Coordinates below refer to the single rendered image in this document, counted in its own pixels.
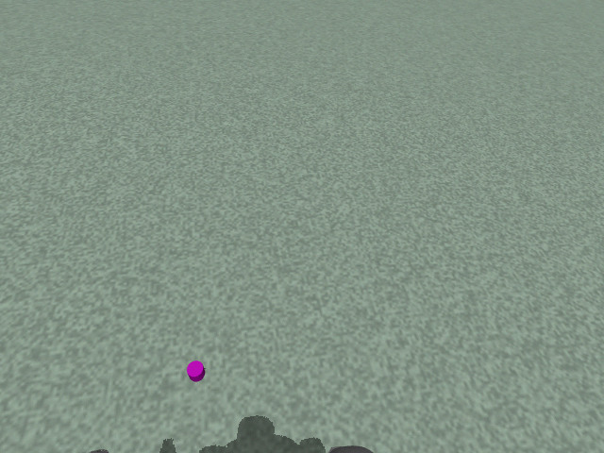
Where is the tin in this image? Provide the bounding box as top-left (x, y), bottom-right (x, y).
top-left (187, 361), bottom-right (205, 381)

